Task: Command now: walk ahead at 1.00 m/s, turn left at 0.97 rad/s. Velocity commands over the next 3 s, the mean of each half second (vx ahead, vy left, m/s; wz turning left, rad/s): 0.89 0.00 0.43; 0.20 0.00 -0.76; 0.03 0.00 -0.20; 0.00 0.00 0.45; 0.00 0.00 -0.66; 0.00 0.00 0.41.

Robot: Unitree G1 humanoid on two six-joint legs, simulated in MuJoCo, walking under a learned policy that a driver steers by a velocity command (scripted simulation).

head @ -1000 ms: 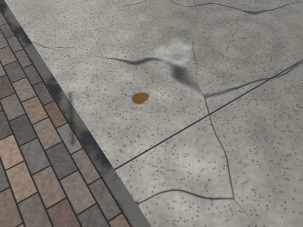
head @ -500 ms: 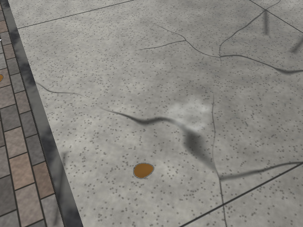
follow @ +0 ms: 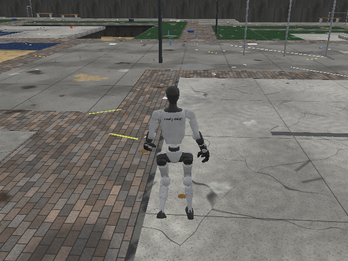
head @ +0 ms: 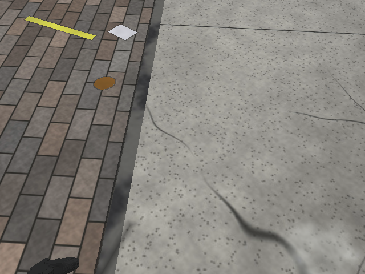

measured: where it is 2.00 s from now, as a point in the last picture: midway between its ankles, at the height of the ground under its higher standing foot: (149, 221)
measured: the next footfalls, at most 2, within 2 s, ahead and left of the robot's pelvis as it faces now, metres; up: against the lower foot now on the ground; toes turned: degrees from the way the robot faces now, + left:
left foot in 0.36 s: +0.47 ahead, +0.18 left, +0.00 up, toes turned +18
right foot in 0.78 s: +0.74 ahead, +0.00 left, +0.00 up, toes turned -4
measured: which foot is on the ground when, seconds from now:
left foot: up 0.00-0.34, down 0.36-0.78, up 0.80-1.00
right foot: down 0.00-0.36, up 0.38-0.76, down 0.78-1.00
